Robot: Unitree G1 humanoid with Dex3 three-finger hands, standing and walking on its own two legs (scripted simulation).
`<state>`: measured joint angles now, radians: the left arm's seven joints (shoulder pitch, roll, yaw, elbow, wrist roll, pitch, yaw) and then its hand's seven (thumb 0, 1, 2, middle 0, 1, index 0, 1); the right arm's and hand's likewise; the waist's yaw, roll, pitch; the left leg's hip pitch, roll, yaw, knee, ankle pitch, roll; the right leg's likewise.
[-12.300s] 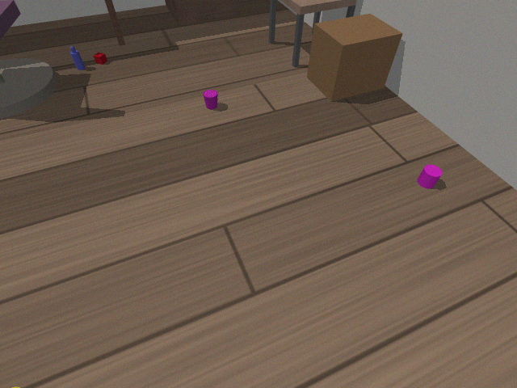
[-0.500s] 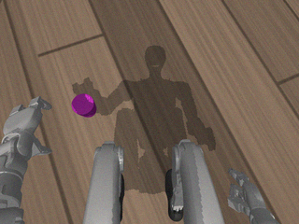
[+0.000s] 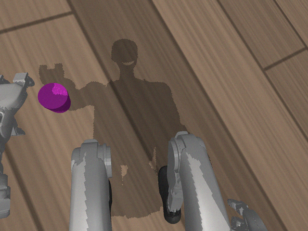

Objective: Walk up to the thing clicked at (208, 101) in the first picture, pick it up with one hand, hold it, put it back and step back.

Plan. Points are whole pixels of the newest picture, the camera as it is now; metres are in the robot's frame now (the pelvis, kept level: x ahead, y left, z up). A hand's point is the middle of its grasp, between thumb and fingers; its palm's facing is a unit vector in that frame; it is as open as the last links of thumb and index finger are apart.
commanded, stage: rise first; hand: left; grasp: from above
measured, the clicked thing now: (57, 100) +0.50 +0.29 -0.33
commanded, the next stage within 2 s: approach in 0.84 s
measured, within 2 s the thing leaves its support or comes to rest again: neither
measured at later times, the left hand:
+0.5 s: hand (27, 104) +0.44 +0.32 -0.19, palm faces -0.46 -0.07 -0.89, open 14.0 cm
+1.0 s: hand (32, 102) +0.45 +0.32 -0.21, palm faces -0.46 -0.07 -0.88, open 14.1 cm
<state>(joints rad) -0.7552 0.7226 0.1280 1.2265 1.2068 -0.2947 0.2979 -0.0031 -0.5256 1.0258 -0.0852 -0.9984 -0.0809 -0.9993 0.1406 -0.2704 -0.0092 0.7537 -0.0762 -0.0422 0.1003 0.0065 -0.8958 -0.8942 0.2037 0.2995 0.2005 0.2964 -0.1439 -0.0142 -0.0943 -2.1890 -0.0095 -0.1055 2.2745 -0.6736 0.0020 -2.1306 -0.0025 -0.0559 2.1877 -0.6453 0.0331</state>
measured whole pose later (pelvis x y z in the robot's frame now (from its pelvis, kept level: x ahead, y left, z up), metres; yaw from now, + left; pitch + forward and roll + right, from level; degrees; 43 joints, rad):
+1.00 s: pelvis +0.01 +0.00 -0.04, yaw -2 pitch +34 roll -9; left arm -0.90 0.82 0.15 1.40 1.28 -0.30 0.37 0.00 -0.53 1.00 -0.08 -1.04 -0.09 -1.03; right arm 0.13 -0.27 0.06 0.74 -0.14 -0.03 0.15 0.00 -0.91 -0.90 0.20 0.30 0.20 0.30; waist -0.21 -0.03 -0.02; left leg -2.29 -0.01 -0.14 2.41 -0.71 0.00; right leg -2.23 0.01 -0.08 2.30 -0.67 0.04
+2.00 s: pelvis +0.01 +0.00 -0.04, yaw -3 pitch +34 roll -10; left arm -1.12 0.81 0.01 1.57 1.29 -0.19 0.42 0.00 -0.52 1.03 -0.09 -1.06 -0.09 -1.06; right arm 0.07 -0.28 0.11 0.71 -0.14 -0.06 0.13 0.00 -0.91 -0.89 0.20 0.30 0.20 0.30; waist -0.29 -0.04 -0.04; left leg -2.33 -0.02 -0.14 2.42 -0.69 0.01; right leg -2.25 0.01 -0.08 2.30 -0.65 0.04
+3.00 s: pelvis +0.01 +0.00 -0.07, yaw -7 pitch +30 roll -13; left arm -1.06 0.99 0.13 1.70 1.32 -0.25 0.56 0.00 -0.49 1.10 -0.12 -1.13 -0.12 -1.12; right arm 0.12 -0.33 0.25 0.67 -0.23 -0.17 0.20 0.00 -0.90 -0.89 0.20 0.30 0.20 0.30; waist -0.37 -0.11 0.11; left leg -2.35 0.00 -0.22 2.54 -0.72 0.00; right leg -2.26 0.04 -0.14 2.36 -0.64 0.05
